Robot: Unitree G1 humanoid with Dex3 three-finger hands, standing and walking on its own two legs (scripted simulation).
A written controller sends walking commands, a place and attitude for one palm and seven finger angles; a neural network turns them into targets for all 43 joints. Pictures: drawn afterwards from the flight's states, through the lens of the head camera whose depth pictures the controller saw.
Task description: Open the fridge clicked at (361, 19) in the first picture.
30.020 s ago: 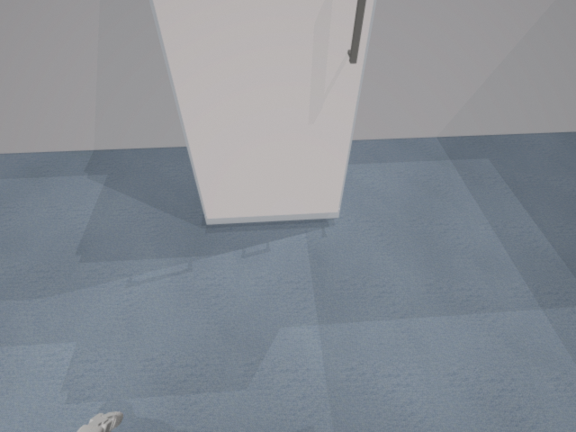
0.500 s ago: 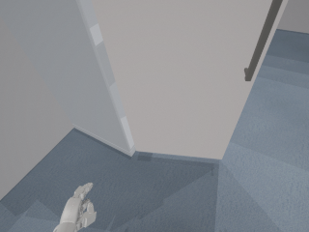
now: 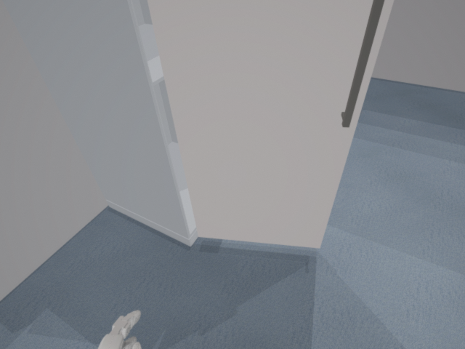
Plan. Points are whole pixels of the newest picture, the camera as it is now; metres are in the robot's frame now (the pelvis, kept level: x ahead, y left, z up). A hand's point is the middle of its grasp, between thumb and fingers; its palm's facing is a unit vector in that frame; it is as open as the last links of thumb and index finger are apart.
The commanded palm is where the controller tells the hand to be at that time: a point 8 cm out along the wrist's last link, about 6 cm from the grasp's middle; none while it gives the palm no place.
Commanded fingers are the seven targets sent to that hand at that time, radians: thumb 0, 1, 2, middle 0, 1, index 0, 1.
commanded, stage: stop stepping back and stand still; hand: right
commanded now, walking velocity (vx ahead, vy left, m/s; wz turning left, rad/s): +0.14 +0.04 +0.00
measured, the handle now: (359, 65) +0.74 -0.25 +0.19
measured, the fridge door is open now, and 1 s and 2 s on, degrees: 69 69 69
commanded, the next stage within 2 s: let the arm hang, fingers relaxed in 0.12 s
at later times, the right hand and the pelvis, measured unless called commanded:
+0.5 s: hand out of the picture +0.09 -0.17 -0.17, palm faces +0.10 +0.98 -0.16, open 7.1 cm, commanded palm none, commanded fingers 0.00 -0.90 -0.90 0.20 0.30 0.20 0.30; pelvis +0.01 -0.01 -0.02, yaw -5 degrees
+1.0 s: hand out of the picture +0.03 -0.23 -0.17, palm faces +0.07 +0.97 -0.24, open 7.4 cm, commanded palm none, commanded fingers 0.00 -0.90 -0.90 0.20 0.30 0.20 0.30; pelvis +0.02 -0.03 +0.01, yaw -3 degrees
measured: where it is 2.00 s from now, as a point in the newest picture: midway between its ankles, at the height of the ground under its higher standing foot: outside the picture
